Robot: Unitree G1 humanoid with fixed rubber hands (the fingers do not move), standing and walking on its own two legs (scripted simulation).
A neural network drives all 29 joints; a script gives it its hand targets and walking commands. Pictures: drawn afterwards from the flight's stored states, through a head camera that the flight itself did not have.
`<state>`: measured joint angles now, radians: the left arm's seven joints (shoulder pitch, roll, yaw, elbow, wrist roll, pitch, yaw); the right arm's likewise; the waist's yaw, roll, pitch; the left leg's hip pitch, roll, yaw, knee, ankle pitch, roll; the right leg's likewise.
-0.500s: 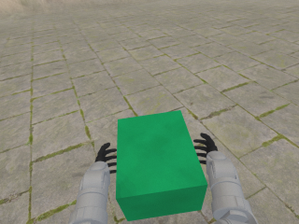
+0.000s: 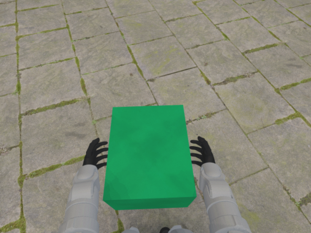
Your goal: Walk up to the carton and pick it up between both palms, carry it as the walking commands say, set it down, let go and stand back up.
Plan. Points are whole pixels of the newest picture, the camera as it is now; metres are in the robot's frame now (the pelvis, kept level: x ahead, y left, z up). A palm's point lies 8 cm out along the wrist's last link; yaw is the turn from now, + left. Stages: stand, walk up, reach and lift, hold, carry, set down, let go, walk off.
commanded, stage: set down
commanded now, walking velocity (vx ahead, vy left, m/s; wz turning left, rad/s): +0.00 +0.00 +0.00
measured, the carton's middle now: (149, 156) +0.36 +0.04 -0.14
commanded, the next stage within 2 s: none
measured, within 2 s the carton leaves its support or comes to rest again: neither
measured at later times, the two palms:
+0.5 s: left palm (105, 160) +0.33 +0.18 -0.13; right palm (205, 161) +0.34 -0.14 -0.13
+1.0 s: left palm (107, 162) +0.35 +0.20 -0.21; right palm (193, 165) +0.36 -0.12 -0.23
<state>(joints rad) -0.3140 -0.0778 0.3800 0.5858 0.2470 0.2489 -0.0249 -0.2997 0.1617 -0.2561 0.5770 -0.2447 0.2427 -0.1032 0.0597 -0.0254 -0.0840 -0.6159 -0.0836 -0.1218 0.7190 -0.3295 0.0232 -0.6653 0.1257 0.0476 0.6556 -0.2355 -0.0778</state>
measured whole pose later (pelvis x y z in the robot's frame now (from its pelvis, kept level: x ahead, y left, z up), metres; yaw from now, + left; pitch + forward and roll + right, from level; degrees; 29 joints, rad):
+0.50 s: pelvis -0.03 +0.05 -0.07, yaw +0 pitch +31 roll +0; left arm -0.51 -0.17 0.34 0.60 0.16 0.19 0.13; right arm -0.54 -0.01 -0.38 0.68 -0.19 0.20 0.00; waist 0.01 -0.01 -0.21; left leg -1.16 -0.15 -0.03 1.06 -0.42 0.08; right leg -1.22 0.09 0.10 1.03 -0.34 0.01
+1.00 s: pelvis -0.05 +0.01 -0.14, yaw +1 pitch +40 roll +2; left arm -0.71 -0.03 0.39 0.69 0.11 0.16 0.02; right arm -0.67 0.02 -0.29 0.66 -0.09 0.18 -0.19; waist 0.06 -0.01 -0.22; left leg -1.56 -0.14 -0.04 1.36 -0.50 0.01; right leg -1.63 0.13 0.05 1.33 -0.39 -0.04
